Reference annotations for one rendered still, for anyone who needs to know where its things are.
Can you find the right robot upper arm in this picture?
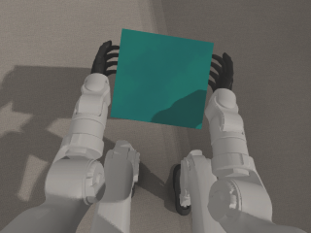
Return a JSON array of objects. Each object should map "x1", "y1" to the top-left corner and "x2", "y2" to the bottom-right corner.
[{"x1": 207, "y1": 177, "x2": 307, "y2": 233}]

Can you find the left robot upper arm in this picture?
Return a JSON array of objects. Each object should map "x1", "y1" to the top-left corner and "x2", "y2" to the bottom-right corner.
[{"x1": 0, "y1": 158, "x2": 106, "y2": 233}]

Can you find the carton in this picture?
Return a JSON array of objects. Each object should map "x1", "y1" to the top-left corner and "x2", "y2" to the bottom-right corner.
[{"x1": 110, "y1": 28, "x2": 214, "y2": 129}]

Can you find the right robot thigh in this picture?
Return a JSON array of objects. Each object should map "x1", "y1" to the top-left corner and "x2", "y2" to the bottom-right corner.
[{"x1": 180, "y1": 155, "x2": 226, "y2": 233}]

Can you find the left robot hand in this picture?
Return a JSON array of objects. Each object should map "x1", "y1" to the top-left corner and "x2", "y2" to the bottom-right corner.
[{"x1": 90, "y1": 40, "x2": 120, "y2": 77}]

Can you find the right robot hand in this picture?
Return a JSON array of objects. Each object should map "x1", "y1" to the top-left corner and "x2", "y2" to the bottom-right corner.
[{"x1": 208, "y1": 52, "x2": 234, "y2": 93}]

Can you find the right robot foot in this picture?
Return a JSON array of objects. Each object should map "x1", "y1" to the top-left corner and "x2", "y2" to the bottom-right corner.
[{"x1": 173, "y1": 164, "x2": 191, "y2": 216}]

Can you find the right robot forearm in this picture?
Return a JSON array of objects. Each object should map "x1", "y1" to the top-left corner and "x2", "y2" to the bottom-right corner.
[{"x1": 204, "y1": 88, "x2": 266, "y2": 190}]

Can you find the left robot forearm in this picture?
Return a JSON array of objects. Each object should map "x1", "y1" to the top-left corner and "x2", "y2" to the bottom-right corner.
[{"x1": 44, "y1": 73, "x2": 111, "y2": 196}]

